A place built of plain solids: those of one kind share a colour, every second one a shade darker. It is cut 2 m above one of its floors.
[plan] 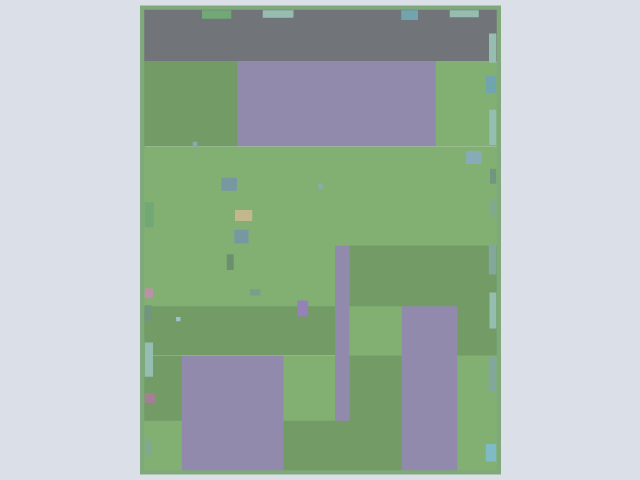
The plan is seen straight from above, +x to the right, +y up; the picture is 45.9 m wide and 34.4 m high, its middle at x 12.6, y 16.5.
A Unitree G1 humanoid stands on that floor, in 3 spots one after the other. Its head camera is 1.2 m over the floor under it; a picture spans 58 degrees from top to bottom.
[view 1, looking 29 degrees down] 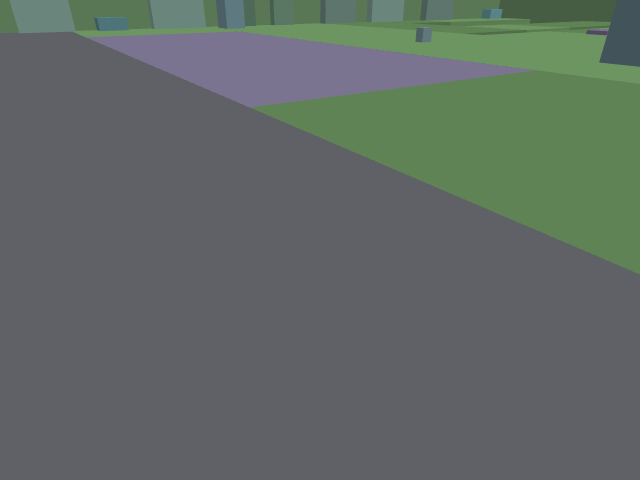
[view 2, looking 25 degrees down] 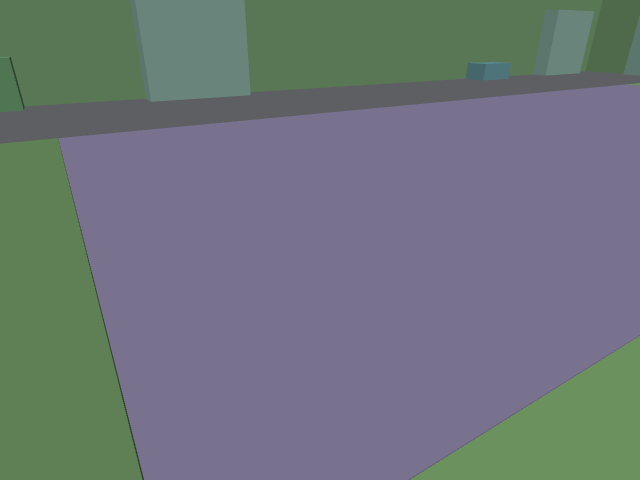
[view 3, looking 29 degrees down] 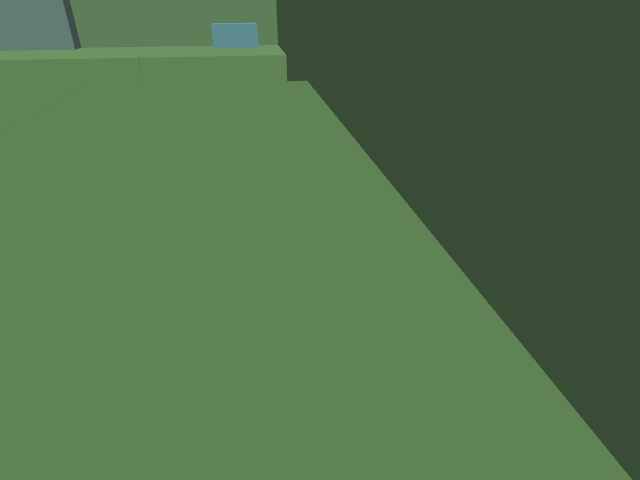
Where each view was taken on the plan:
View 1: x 1.43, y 31.66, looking -33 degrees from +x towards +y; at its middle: ground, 2.48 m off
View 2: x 6.67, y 22.60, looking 59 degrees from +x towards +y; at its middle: bay_floor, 2.84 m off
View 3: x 10.77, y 1.00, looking -9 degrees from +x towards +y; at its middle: floor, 2.48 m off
